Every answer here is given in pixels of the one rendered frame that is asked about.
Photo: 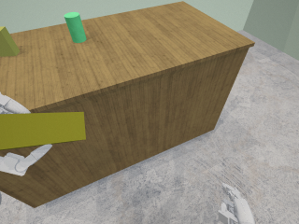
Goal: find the right robot hand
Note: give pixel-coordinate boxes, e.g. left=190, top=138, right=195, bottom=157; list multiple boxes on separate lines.
left=218, top=183, right=255, bottom=224

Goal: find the table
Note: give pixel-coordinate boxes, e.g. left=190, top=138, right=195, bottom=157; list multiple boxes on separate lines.
left=0, top=1, right=255, bottom=208

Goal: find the left robot hand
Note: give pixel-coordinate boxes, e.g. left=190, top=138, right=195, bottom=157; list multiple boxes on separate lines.
left=0, top=92, right=52, bottom=176

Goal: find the sponge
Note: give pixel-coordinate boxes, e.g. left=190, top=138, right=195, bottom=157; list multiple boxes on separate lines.
left=0, top=112, right=86, bottom=150

